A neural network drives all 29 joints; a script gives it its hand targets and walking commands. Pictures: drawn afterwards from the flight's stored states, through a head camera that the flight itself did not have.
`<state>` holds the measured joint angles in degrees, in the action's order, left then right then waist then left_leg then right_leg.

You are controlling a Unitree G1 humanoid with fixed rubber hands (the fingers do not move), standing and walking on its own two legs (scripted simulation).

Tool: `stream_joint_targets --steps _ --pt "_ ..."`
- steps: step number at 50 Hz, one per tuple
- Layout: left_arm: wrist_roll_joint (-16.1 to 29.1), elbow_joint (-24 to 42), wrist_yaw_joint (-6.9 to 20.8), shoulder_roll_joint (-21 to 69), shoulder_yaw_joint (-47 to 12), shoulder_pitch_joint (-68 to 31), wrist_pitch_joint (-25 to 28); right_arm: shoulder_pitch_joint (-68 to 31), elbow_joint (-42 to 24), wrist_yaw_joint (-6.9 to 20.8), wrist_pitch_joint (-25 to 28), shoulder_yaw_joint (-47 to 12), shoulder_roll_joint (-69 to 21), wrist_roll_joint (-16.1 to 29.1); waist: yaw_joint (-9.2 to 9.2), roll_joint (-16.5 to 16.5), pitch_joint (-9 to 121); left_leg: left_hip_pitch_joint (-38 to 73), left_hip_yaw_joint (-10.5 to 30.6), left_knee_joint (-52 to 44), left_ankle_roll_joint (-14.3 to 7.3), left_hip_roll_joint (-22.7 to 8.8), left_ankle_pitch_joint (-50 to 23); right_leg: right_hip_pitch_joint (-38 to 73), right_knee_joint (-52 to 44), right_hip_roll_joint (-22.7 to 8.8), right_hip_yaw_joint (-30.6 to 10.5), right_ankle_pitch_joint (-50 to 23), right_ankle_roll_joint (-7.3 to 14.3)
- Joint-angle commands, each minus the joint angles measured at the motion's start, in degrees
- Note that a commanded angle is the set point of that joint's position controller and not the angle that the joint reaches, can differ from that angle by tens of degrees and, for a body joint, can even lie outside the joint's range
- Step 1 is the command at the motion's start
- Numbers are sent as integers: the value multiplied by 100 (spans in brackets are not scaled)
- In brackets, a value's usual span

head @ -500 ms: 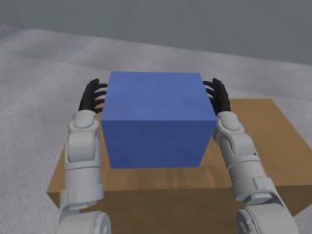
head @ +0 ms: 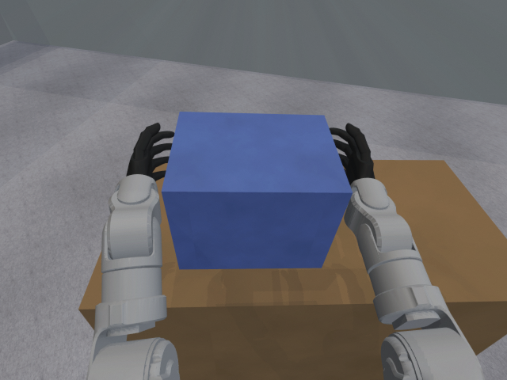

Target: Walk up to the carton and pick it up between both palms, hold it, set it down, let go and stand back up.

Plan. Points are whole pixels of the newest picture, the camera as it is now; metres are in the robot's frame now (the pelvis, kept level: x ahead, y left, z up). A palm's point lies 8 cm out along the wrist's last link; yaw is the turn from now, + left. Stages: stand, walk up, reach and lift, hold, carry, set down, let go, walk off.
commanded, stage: hold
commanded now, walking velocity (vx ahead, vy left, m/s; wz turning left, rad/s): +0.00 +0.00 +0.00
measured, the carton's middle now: (252, 191) +0.37 +0.00 +0.14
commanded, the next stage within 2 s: none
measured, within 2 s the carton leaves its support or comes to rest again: neither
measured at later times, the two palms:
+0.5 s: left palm (142, 178) +0.36 +0.16 +0.18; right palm (356, 175) +0.37 -0.15 +0.18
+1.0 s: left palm (142, 180) +0.37 +0.17 +0.18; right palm (354, 180) +0.36 -0.15 +0.17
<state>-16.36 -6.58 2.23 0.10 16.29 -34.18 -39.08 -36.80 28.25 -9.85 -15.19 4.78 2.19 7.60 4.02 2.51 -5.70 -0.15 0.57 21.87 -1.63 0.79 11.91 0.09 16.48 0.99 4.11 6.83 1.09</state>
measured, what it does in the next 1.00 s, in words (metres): stands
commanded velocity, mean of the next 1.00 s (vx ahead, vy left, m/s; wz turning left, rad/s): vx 0.00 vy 0.00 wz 0.00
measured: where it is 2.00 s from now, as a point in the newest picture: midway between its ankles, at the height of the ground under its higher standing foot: outside the picture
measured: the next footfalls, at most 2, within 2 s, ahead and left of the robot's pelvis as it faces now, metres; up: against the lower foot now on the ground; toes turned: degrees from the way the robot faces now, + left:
none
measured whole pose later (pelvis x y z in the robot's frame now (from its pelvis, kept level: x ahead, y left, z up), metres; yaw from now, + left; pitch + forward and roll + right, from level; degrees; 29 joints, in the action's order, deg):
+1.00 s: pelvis +0.00 +0.00 +0.00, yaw +0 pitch -9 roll -1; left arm -16.0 -5.4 1.9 -0.1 15.4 -33.7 -39.8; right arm -36.2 27.7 -9.8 -14.5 5.2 1.8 7.3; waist 4.2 2.6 -6.4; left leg -0.8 0.4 22.0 -1.9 1.0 11.8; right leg -0.4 16.5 0.7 4.3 6.8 0.8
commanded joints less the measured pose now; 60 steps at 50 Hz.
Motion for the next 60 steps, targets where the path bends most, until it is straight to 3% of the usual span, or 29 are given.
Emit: stream_joint_targets --steps 1,2,3,7,13,15,20,24,26,27,28,34,37,38,40,42,44,47,48,51,54,58,60 --pt "725 392 761 2916 -2614 -3487 231 -4192 -1546 601 296 -2168 -3013 304 37 -379 2389 -2 -184 -482 242 32 -1287 809 -141 104 96 -480 -182" --pt "754 506 775 2977 -2652 -3481 235 -4037 -1498 614 287 -2101 -3028 251 119 -350 2390 69 -184 -496 280 0 -1319 794 -131 132 90 -477 -176" --pt "751 612 781 2938 -2650 -3471 242 -4074 -1694 611 313 -2223 -3087 295 42 -291 2548 54 -195 -447 248 39 -1472 943 -103 120 86 -688 -198" --pt "904 797 729 3066 -2953 -3624 328 -4145 -1826 594 348 -2299 -3107 390 159 -550 2788 230 -132 -303 373 37 -1843 869 -29 142 106 -910 -182" --pt "815 523 736 2969 -2699 -3643 287 -4371 -1784 600 365 -2257 -3155 304 -22 -331 2705 -115 -194 -446 209 65 -1268 945 -98 75 65 -550 -215" --pt "935 821 707 3035 -2864 -3853 359 -4418 -1981 595 392 -2373 -3247 383 14 -424 3055 -73 -165 -375 226 81 -1446 1014 -6 75 52 -799 -243" --pt "902 748 662 3034 -2935 -3532 316 -4246 -1988 570 368 -2409 -3085 418 47 -471 3019 210 -149 -283 305 48 -1770 933 -19 137 69 -957 -202" --pt "781 875 707 2977 -2843 -3321 204 -3843 -1733 552 271 -2314 -3028 395 117 -473 2625 232 -141 -329 354 13 -1910 958 -41 137 89 -962 -188" --pt "665 520 787 2962 -2665 -3255 137 -3837 -1562 559 239 -2090 -2953 297 173 -434 2176 80 -174 -480 319 21 -1388 799 -149 106 98 -542 -203" --pt "711 596 814 2978 -2714 -3300 137 -4082 -1872 559 301 -2169 -3019 315 75 -412 2387 -25 -189 -465 283 49 -1345 905 -119 89 107 -580 -218" --pt "749 576 810 2959 -2758 -3425 165 -4104 -1761 561 298 -2115 -2998 302 145 -471 2356 -62 -178 -490 305 48 -1304 897 -109 82 92 -592 -216" --pt "950 1078 724 2952 -3083 -3560 335 -4261 -2319 486 364 -2642 -3196 540 82 -499 3190 244 -120 -133 350 89 -2194 1169 92 126 67 -1522 -267" --pt "936 1085 683 3022 -3086 -3476 311 -4116 -2212 508 312 -2605 -3182 545 52 -560 2919 208 -117 -227 344 57 -2046 944 40 146 97 -1137 -221" --pt "851 856 694 2968 -2990 -3442 262 -3945 -1856 527 250 -2398 -3063 446 122 -604 2546 190 -122 -316 367 34 -1834 794 -47 130 93 -794 -186" --pt "723 721 731 2933 -2743 -3366 183 -3957 -1692 582 230 -2239 -2991 371 7 -459 2288 34 -172 -462 293 8 -1398 680 -135 130 107 -288 -153" --pt "574 282 792 2853 -2504 -3387 110 -3892 -1229 630 221 -1907 -2854 167 89 -438 1787 -202 -215 -698 255 -23 -735 559 -221 79 117 176 -153" --pt "711 582 805 2955 -2655 -3574 169 -3974 -1422 664 321 -1934 -2976 173 111 -444 2156 -119 -187 -636 289 -17 -936 661 -168 99 133 -12 -166" --pt "1124 1122 677 3187 -3241 -3924 409 -4531 -2254 627 504 -2409 -3198 442 161 -575 3431 493 -71 -115 434 21 -2375 905 53 180 137 -1273 -210" --pt "1089 967 641 3148 -3199 -3775 413 -4510 -2303 598 484 -2477 -3172 469 133 -528 3451 589 -57 -49 429 23 -2497 908 18 176 109 -1357 -219" --pt "849 628 624 3038 -2921 -3426 310 -4175 -1867 620 380 -2369 -2946 369 71 -466 2879 402 -109 -256 357 -14 -1912 711 -94 163 106 -737 -164" --pt "766 887 681 2946 -2793 -3320 199 -3765 -1541 643 280 -2270 -2896 363 99 -388 2539 295 -143 -397 334 -35 -1821 814 -93 174 120 -673 -156" --pt "804 880 742 2926 -2817 -3352 193 -4149 -2086 563 359 -2448 -3042 463 -18 -316 2754 85 -179 -302 269 60 -1837 1098 -40 118 58 -1051 -223" --pt "847 891 710 2962 -2865 -3540 234 -4215 -2018 567 344 -2405 -3090 441 21 -428 2720 88 -137 -319 299 32 -1773 978 -30 97 47 -971 -208"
